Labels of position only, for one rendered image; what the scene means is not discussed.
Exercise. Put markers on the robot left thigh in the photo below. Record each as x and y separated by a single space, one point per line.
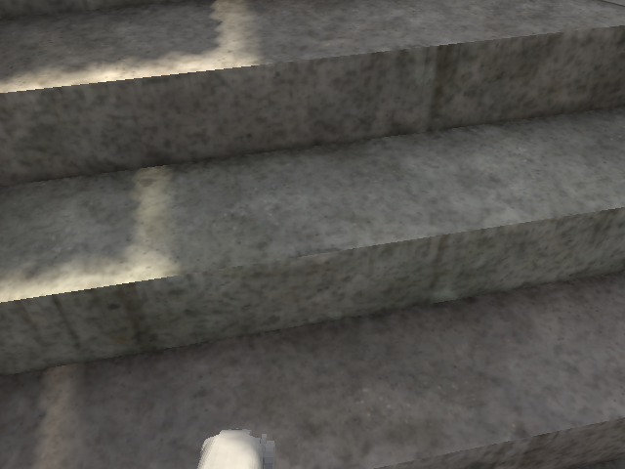
237 449

